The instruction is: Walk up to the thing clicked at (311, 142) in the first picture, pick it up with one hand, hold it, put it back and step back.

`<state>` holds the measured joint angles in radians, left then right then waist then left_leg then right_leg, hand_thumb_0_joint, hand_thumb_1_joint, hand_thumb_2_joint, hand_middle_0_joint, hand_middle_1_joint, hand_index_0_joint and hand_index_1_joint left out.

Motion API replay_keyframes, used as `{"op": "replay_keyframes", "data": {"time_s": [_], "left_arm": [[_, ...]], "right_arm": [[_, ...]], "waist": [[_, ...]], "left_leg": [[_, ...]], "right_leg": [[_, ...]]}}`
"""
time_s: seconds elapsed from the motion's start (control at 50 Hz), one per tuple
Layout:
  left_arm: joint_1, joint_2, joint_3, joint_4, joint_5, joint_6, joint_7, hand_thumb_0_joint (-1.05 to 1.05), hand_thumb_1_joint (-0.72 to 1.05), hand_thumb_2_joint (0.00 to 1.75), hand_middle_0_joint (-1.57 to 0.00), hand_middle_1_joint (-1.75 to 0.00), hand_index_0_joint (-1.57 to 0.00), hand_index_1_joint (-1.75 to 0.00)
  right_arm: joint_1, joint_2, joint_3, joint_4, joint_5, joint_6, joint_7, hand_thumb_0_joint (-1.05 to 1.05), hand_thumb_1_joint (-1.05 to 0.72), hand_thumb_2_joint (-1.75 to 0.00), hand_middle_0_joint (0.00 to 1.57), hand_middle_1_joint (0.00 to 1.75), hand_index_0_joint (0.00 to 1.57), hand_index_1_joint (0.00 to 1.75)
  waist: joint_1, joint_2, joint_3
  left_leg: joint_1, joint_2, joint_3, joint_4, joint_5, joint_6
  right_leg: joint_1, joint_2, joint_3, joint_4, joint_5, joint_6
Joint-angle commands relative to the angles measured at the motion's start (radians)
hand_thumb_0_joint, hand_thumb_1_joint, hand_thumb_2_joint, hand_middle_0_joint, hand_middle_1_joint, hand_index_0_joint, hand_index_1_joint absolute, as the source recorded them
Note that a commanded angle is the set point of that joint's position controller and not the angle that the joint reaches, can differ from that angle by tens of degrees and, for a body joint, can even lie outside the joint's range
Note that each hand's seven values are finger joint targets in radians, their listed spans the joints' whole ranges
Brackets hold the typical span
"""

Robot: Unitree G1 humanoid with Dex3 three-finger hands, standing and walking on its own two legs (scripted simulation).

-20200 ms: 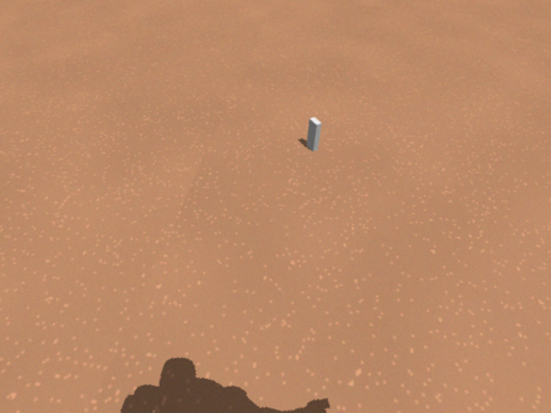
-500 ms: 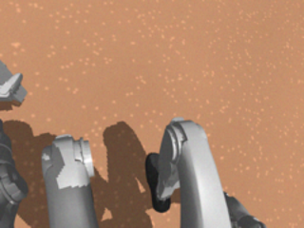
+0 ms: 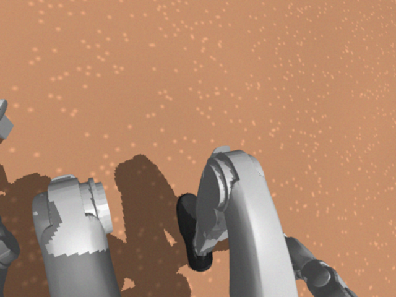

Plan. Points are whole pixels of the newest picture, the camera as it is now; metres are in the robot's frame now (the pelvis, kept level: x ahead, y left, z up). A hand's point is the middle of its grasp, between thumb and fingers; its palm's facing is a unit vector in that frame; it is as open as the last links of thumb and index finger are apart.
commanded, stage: lower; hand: left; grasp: from the side
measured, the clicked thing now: out of the picture +0.46 +0.31 -0.13
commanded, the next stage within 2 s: loosen in 1.18 s
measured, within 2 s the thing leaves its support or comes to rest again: neither
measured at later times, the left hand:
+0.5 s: hand out of the picture +0.47 +0.31 -0.16, palm faces +0.44 -0.90 -0.05, open 8.7 cm
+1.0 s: hand out of the picture +0.47 +0.30 -0.18, palm faces +0.43 -0.90 -0.05, open 8.7 cm
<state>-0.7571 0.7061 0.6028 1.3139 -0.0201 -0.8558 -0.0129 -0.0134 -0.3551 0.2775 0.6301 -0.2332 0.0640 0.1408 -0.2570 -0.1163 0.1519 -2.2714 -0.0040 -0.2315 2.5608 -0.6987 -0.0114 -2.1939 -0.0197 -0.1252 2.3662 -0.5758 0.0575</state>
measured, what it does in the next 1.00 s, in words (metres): stands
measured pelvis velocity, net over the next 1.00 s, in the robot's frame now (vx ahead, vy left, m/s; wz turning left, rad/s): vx -0.01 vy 0.01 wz -0.08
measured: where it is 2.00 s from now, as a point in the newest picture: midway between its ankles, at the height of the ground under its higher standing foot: (150, 266)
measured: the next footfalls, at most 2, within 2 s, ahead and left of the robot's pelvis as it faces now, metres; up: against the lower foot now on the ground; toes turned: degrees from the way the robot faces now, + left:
none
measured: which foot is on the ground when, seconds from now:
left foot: down 0.00-1.00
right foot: down 0.00-1.00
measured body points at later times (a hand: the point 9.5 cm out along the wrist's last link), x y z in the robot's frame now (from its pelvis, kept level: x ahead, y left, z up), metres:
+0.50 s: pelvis +0.00 +0.01 -0.01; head +0.25 +0.15 +0.33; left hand +0.44 +0.35 -0.15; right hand +0.11 -0.27 -0.06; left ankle +0.08 +0.12 -0.27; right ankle +0.14 -0.13 -0.27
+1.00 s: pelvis -0.01 +0.01 -0.01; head +0.25 +0.17 +0.32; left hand +0.44 +0.35 -0.17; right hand +0.11 -0.26 -0.05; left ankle +0.08 +0.12 -0.27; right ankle +0.14 -0.13 -0.27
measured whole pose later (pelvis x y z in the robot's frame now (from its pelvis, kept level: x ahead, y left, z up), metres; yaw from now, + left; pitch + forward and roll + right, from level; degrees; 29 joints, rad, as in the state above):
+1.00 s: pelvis -0.01 +0.01 -0.01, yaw -4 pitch +15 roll -17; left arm -0.76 0.94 0.62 1.51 0.00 -1.03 0.06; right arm -0.13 -0.39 0.49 0.55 -0.34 0.07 0.13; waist -0.31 -0.25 0.31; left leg -2.23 0.00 -0.34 2.65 -0.73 0.00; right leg -2.11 0.02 -0.21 2.36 -0.55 0.08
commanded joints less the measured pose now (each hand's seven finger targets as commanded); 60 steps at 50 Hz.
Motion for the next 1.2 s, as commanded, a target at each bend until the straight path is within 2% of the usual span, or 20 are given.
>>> {"op": "replay_keyframes", "data": {"time_s": [0.0, 0.02, 0.06, 0.1, 0.24, 0.26, 0.3, 0.32, 0.4, 0.52, 0.54, 0.64, 0.66, 0.76, 0.8, 0.94, 0.96, 1.1, 1.16, 1.18], "left_arm": [[-0.265, 0.265, 0.022, -0.133, 0.004, -0.11, 0.003, 0.0, 0.32, 1.28, -1.25, -1.43, -1.27, -1.41], [-0.265, 0.266, 0.017, -0.125, 0.006, -0.12, 0.005, 0.0, 0.32, 1.27, -1.25, -1.42, -1.27, -1.41], [-0.271, 0.319, 0.051, -0.132, 0.008, -0.14, 0.014, 0.0, 0.3, 1.28, -1.24, -1.42, -1.27, -1.41], [-0.269, 0.338, 0.064, -0.13, 0.01, -0.152, 0.021, 0.0, 0.29, 1.28, -1.23, -1.41, -1.25, -1.4], [-0.237, 0.332, 0.021, -0.092, 0.028, -0.163, 0.021, 0.0, 0.32, 1.32, -1.25, -1.46, -1.28, -1.45], [-0.226, 0.356, 0.038, -0.078, 0.029, -0.161, 0.025, 0.0, 0.31, 1.32, -1.25, -1.45, -1.27, -1.44], [-0.22, 0.335, 0.025, -0.063, 0.024, -0.164, 0.028, 0.0, 0.3, 1.32, -1.24, -1.45, -1.26, -1.44], [-0.214, 0.345, 0.039, -0.051, 0.018, -0.164, 0.032, 0.0, 0.3, 1.33, -1.26, -1.46, -1.28, -1.45], [-0.232, 0.357, 0.036, -0.041, 0.001, -0.183, 0.038, 0.0, 0.35, 1.34, -1.24, -1.46, -1.27, -1.45], [-0.23, 0.407, 0.044, 0.016, 0.014, -0.206, 0.055, 0.0, 0.37, 1.36, -1.27, -1.49, -1.3, -1.47], [-0.234, 0.388, 0.029, 0.005, 0.015, -0.212, 0.055, 0.0, 0.39, 1.36, -1.27, -1.48, -1.3, -1.47], [-0.226, 0.45, 0.046, 0.03, 0.023, -0.223, 0.06, 0.0, 0.37, 1.35, -1.28, -1.48, -1.31, -1.46], [-0.223, 0.421, 0.031, 0.04, 0.021, -0.223, 0.059, 0.0, 0.38, 1.37, -1.28, -1.49, -1.31, -1.48], [-0.208, 0.438, 0.047, 0.046, 0.012, -0.235, 0.062, 0.0, 0.4, 1.37, -1.28, -1.49, -1.31, -1.47], [-0.239, 0.448, 0.03, 0.035, 0.018, -0.243, 0.065, 0.0, 0.38, 1.35, -1.28, -1.48, -1.31, -1.46], [-0.213, 0.447, 0.019, 0.047, 0.013, -0.249, 0.064, 0.0, 0.43, 1.35, -1.27, -1.47, -1.3, -1.45], [-0.224, 0.447, 0.016, 0.05, 0.016, -0.252, 0.066, 0.0, 0.44, 1.36, -1.28, -1.48, -1.32, -1.46], [-0.207, 0.441, 0.013, 0.076, 0.02, -0.259, 0.08, 0.0, 0.44, 1.36, -1.28, -1.47, -1.31, -1.46], [-0.214, 0.465, 0.018, 0.07, 0.023, -0.267, 0.084, 0.0, 0.43, 1.35, -1.29, -1.47, -1.31, -1.45], [-0.203, 0.443, 0.009, 0.077, 0.021, -0.267, 0.084, 0.0, 0.43, 1.35, -1.28, -1.47, -1.31, -1.45]], "right_arm": [[0.107, -0.307, -0.063, -0.028, -0.022, 0.003, -0.012, 0.0, -0.88, -0.9, 0.2, 0.3, 0.2, 0.3], [0.094, -0.308, -0.053, -0.035, -0.026, 0.001, -0.01, 0.0, -0.88, -0.9, 0.2, 0.3, 0.2, 0.3], [0.077, -0.323, -0.045, -0.039, -0.034, 0.001, -0.013, 0.0, -0.89, -0.9, 0.2, 0.3, 0.2, 0.3], [0.074, -0.333, -0.036, -0.033, -0.045, 0.001, -0.014, 0.0, -0.89, -0.9, 0.2, 0.3, 0.2, 0.3], [0.066, -0.35, -0.006, -0.035, -0.07, 0.007, -0.017, 0.0, -0.89, -0.9, 0.2, 0.3, 0.2, 0.3], [0.075, -0.352, -0.003, -0.028, -0.071, 0.01, -0.017, 0.0, -0.89, -0.9, 0.2, 0.3, 0.2, 0.3], [0.059, -0.359, 0.003, -0.038, -0.074, 0.015, -0.014, 0.0, -0.89, -0.9, 0.2, 0.3, 0.2, 0.3], [0.06, -0.365, 0.008, -0.041, -0.075, 0.017, -0.014, 0.0, -0.89, -0.9, 0.2, 0.3, 0.2, 0.3], [0.04, -0.369, 0.026, -0.047, -0.079, 0.015, -0.014, 0.0, -0.88, -0.9, 0.2, 0.3, 0.2, 0.3], [0.018, -0.372, 0.051, -0.057, -0.09, 0.02, -0.017, 0.0, -0.88, -0.9, 0.2, 0.3, 0.2, 0.3], [-0.002, -0.375, 0.051, -0.068, -0.092, 0.018, -0.017, 0.0, -0.88, -0.9, 0.2, 0.3, 0.2, 0.3], [-0.019, -0.383, 0.068, -0.075, -0.101, 0.021, -0.019, 0.0, -0.88, -0.9, 0.2, 0.3, 0.2, 0.3], [-0.026, -0.384, 0.07, -0.084, -0.101, 0.02, -0.018, 0.0, -0.87, -0.9, 0.2, 0.3, 0.2, 0.3], [-0.031, -0.392, 0.08, -0.081, -0.108, 0.019, -0.022, 0.0, -0.88, -0.9, 0.2, 0.3, 0.2, 0.3], [-0.037, -0.395, 0.087, -0.08, -0.111, 0.022, -0.022, 0.0, -0.88, -0.9, 0.2, 0.3, 0.2, 0.3], [-0.051, -0.388, 0.102, -0.081, -0.118, 0.02, -0.023, 0.0, -0.87, -0.89, 0.2, 0.3, 0.2, 0.3], [-0.049, -0.394, 0.101, -0.082, -0.119, 0.022, -0.023, 0.0, -0.87, -0.9, 0.2, 0.3, 0.2, 0.3], [-0.058, -0.399, 0.112, -0.088, -0.126, 0.027, -0.022, 0.0, -0.87, -0.9, 0.2, 0.3, 0.2, 0.3], [-0.069, -0.398, 0.12, -0.093, -0.13, 0.031, -0.021, 0.0, -0.87, -0.9, 0.2, 0.3, 0.2, 0.3], [-0.075, -0.396, 0.119, -0.099, -0.129, 0.032, -0.022, 0.0, -0.87, -0.89, 0.2, 0.3, 0.2, 0.3]], "waist": [[-0.056, 0.36, -0.597], [-0.056, 0.363, -0.588], [-0.048, 0.399, -0.595], [-0.058, 0.436, -0.594], [-0.094, 0.463, -0.568], [-0.09, 0.463, -0.571], [-0.096, 0.459, -0.548], [-0.1, 0.451, -0.546], [-0.116, 0.432, -0.527], [-0.124, 0.411, -0.486], [-0.122, 0.41, -0.474], [-0.121, 0.424, -0.461], [-0.132, 0.424, -0.451], [-0.133, 0.426, -0.464], [-0.145, 0.447, -0.446], [-0.141, 0.429, -0.441], [-0.152, 0.436, -0.435], [-0.153, 0.454, -0.419], [-0.154, 0.446, -0.418], [-0.154, 0.442, -0.411]], "left_leg": [[0.368, 0.036, 0.06, -0.311, 0.081, 0.011], [0.367, 0.038, 0.053, -0.315, 0.074, 0.007], [0.407, 0.043, 0.048, -0.311, 0.094, 0.0], [0.436, 0.049, 0.04, -0.307, 0.117, -0.005], [0.465, 0.055, 0.028, -0.288, 0.2, -0.012], [0.465, 0.057, 0.026, -0.284, 0.21, -0.012], [0.465, 0.059, 0.014, -0.292, 0.193, -0.016], [0.465, 0.059, 0.005, -0.297, 0.184, -0.016], [0.44, 0.058, 0.004, -0.276, 0.163, -0.008], [0.403, 0.062, -0.004, -0.269, 0.136, -0.004], [0.414, 0.065, -0.01, -0.275, 0.129, -0.008], [0.404, 0.067, -0.009, -0.272, 0.106, -0.006], [0.418, 0.07, -0.019, -0.279, 0.106, -0.009], [0.441, 0.074, -0.027, -0.269, 0.139, -0.011], [0.442, 0.078, -0.037, -0.276, 0.139, -0.016], [0.427, 0.076, -0.029, -0.253, 0.153, -0.01], [0.433, 0.077, -0.035, -0.261, 0.152, -0.013], [0.468, 0.083, -0.058, -0.28, 0.165, -0.022], [0.447, 0.082, -0.053, -0.267, 0.156, -0.018], [0.456, 0.083, -0.055, -0.27, 0.159, -0.019]], "right_leg": [[0.356, 0.046, -0.102, -0.17, 0.08, -0.069], [0.35, 0.047, -0.106, -0.164, 0.071, -0.071], [0.345, 0.048, -0.107, -0.153, 0.088, -0.073], [0.349, 0.049, -0.112, -0.141, 0.113, -0.075], [0.38, 0.052, -0.133, -0.134, 0.184, -0.069], [0.389, 0.054, -0.132, -0.133, 0.191, -0.07], [0.369, 0.054, -0.147, -0.126, 0.176, -0.07], [0.372, 0.053, -0.154, -0.128, 0.172, -0.069], [0.387, 0.058, -0.157, -0.134, 0.168, -0.063], [0.401, 0.065, -0.164, -0.141, 0.148, -0.059], [0.381, 0.065, -0.17, -0.14, 0.14, -0.06], [0.387, 0.071, -0.177, -0.141, 0.123, -0.059], [0.379, 0.069, -0.182, -0.14, 0.123, -0.059], [0.398, 0.075, -0.19, -0.134, 0.155, -0.054], [0.385, 0.075, -0.198, -0.124, 0.156, -0.056], [0.416, 0.082, -0.196, -0.138, 0.176, -0.052], [0.409, 0.081, -0.203, -0.134, 0.172, -0.052], [0.406, 0.081, -0.218, -0.126, 0.179, -0.052], [0.413, 0.086, -0.217, -0.132, 0.173, -0.051], [0.405, 0.084, -0.214, -0.134, 0.173, -0.053]]}}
